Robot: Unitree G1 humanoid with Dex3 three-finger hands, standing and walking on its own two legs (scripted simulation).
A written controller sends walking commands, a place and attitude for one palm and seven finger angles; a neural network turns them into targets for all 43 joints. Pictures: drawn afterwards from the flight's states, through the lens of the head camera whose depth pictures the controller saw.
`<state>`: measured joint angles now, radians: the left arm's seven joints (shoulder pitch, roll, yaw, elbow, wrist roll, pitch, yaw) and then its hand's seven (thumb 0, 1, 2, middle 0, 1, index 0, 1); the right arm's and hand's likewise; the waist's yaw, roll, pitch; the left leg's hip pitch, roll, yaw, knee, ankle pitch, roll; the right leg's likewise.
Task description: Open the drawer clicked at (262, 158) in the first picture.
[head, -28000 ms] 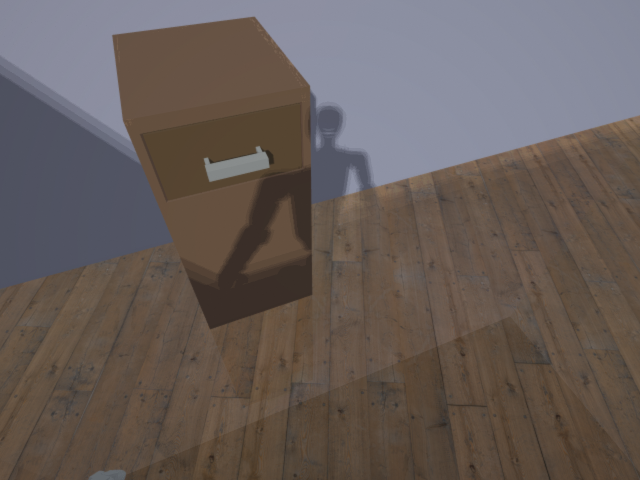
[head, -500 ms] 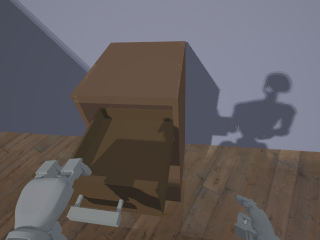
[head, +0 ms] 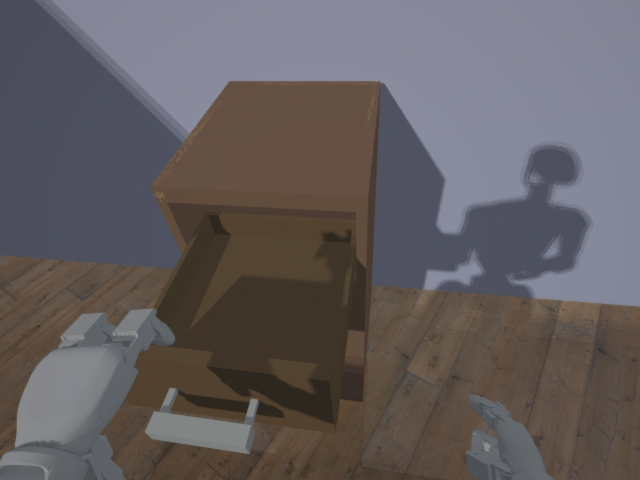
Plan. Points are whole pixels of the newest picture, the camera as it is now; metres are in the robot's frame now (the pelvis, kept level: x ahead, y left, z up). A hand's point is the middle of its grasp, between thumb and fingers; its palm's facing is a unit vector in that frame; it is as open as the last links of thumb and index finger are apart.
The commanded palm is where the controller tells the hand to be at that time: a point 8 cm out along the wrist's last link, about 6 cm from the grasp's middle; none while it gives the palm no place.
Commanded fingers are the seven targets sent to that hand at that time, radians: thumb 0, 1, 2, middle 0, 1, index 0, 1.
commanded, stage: draw the hand back to the body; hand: left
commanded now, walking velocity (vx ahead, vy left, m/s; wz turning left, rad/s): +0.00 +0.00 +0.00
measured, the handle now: (206, 415) +0.21 +0.20 -0.06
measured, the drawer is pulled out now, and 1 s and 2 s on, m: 0.30 0.30 0.30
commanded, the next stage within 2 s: step back with the hand held close in 1.28 s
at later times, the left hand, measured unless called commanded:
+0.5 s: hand (127, 361) +0.18 +0.21 +0.15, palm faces +0.31 -0.87 -0.37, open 13.4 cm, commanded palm +0.14 +0.26 +0.18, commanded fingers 0.00 -0.08 0.48 -0.27 -0.93 -0.27 -0.93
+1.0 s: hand (105, 347) +0.19 +0.23 +0.17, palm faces +0.42 -0.81 -0.41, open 9.3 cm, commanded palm +0.13 +0.27 +0.19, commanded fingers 0.00 0.80 0.86 -0.21 -0.37 -0.21 -0.37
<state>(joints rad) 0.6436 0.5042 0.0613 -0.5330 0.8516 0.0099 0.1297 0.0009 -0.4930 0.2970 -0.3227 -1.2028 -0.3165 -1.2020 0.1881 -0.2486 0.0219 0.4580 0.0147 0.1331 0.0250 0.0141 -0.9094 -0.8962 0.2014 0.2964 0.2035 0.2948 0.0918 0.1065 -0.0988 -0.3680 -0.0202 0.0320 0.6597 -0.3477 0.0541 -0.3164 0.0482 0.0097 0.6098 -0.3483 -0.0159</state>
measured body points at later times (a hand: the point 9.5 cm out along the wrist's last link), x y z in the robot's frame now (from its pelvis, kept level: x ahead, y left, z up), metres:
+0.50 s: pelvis +0.01 +0.01 +0.01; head +0.00 +0.00 +0.46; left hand +0.16 +0.26 +0.17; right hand +0.21 -0.19 -0.06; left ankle +0.00 +0.08 -0.72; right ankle -0.02 -0.11 -0.72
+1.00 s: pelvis +0.02 -0.02 +0.02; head +0.01 -0.05 +0.47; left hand +0.16 +0.27 +0.19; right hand +0.22 -0.23 -0.06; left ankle +0.00 +0.08 -0.72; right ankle -0.02 -0.11 -0.72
